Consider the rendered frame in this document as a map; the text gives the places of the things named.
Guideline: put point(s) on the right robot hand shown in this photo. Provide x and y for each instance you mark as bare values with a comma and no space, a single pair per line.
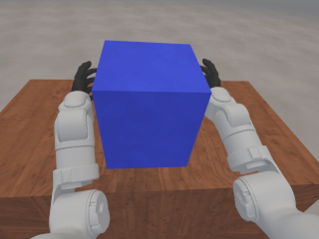
211,74

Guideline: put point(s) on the robot right upper arm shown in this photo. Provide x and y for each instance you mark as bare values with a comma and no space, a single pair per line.
266,199

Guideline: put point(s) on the left robot hand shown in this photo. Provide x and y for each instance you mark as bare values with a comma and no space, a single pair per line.
81,80

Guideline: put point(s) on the left robot forearm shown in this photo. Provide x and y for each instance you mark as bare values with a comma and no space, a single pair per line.
74,144

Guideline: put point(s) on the carton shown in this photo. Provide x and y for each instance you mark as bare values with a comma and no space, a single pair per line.
150,99

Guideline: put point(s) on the robot left upper arm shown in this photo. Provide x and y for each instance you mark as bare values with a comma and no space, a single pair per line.
78,215

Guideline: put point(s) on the right robot forearm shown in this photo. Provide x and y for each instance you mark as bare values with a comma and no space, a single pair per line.
245,151

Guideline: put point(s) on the pedestal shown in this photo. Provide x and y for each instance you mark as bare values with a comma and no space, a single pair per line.
182,202

